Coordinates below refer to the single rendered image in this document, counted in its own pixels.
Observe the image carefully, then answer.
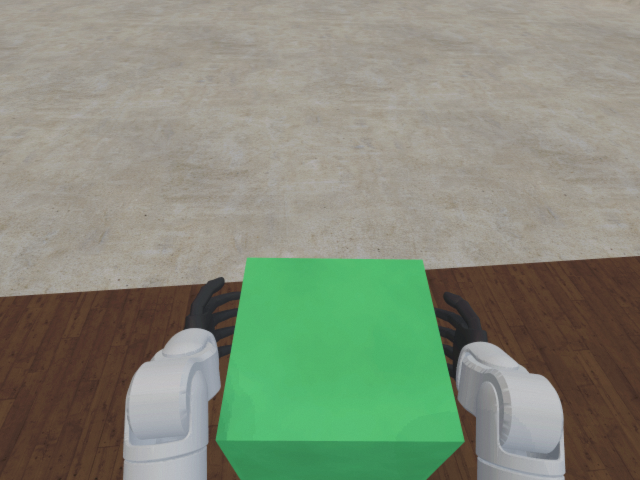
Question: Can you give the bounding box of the robot right hand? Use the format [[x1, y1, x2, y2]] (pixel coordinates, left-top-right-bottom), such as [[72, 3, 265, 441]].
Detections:
[[434, 292, 488, 381]]

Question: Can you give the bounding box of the robot left hand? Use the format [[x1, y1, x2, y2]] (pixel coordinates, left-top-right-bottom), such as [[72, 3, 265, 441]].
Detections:
[[184, 277, 241, 358]]

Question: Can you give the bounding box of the robot left forearm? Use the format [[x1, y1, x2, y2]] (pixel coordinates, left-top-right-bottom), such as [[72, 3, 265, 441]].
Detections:
[[123, 328, 221, 480]]

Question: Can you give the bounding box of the robot right forearm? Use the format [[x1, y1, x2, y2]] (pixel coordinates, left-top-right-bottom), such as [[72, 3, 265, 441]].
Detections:
[[456, 342, 565, 480]]

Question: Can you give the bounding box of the carton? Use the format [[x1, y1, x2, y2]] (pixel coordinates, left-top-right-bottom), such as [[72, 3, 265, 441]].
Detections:
[[215, 258, 465, 480]]

